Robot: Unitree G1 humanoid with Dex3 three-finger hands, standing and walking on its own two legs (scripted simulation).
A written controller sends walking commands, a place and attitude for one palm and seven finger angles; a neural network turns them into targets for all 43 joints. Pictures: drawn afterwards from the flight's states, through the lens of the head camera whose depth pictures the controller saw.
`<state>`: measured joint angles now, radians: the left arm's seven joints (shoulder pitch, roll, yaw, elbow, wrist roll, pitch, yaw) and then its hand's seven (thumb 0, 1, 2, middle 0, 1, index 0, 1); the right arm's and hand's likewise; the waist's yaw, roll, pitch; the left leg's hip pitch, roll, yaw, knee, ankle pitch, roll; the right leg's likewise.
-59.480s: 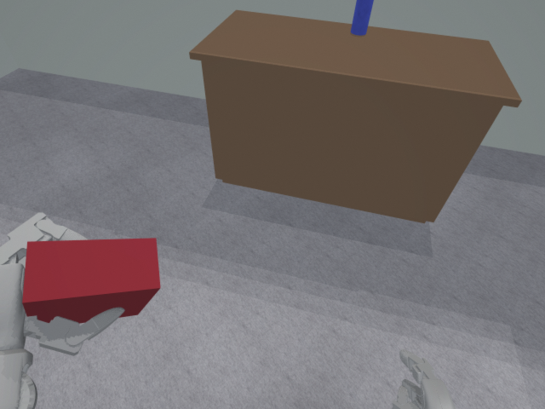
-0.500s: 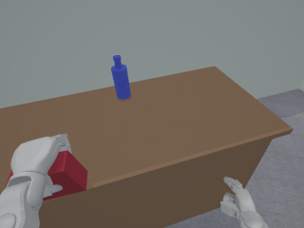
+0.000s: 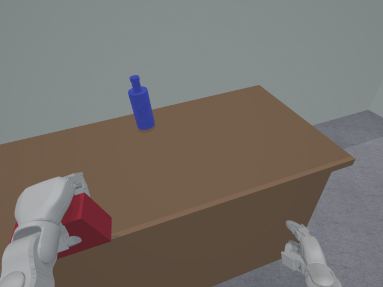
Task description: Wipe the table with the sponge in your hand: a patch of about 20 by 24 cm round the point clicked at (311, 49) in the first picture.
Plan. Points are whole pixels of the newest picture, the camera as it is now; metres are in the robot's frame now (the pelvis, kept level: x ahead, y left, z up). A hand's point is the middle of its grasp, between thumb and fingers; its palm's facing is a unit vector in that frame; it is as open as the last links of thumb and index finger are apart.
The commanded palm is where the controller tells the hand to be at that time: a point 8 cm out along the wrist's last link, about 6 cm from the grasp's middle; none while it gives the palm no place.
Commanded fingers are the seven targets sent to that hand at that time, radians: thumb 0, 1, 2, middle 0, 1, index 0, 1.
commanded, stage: step back with the hand held close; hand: left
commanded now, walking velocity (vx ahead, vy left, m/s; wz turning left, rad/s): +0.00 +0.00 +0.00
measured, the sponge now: (72, 231) +0.18 +0.29 +0.06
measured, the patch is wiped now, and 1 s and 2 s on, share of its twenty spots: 1.00 1.00 1.00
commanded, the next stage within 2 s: stop stepping back and stand still in 1.24 s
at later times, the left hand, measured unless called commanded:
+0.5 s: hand (59, 193) +0.20 +0.28 +0.16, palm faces +0.32 -0.83 -0.47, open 9.7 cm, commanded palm +0.14 +0.32 +0.19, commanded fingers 0.00 0.10 1.30 -1.20 -1.60 -1.20 -1.60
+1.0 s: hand (11, 253) +0.09 +0.28 +0.16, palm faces +0.33 -0.88 -0.36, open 9.7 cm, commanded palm +0.03 +0.34 +0.19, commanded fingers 0.00 0.10 1.30 -1.20 -1.60 -1.20 -1.60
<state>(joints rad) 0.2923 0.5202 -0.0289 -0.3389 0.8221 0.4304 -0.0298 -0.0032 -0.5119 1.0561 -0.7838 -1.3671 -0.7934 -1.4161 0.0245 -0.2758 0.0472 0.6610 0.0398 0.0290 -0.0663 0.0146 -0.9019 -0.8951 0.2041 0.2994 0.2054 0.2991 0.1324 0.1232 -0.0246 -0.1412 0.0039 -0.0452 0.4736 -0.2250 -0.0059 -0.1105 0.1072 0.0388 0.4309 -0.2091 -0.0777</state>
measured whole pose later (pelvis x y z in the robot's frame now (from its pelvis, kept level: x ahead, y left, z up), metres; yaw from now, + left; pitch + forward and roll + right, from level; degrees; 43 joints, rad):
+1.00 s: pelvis -0.12 +0.05 -0.03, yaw +2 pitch +0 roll -5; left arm 0.45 0.39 0.32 -0.60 -0.05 -0.17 0.09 -0.01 -0.53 1.06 -0.79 -1.39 -0.81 -1.43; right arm 0.20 -0.22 0.02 0.54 0.02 -0.04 -0.06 0.01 -0.90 -0.89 0.21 0.30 0.21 0.30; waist -0.03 0.03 -0.02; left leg -0.52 0.00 -0.04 0.73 -0.22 0.03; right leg -0.37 0.07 -0.01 0.64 -0.28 0.00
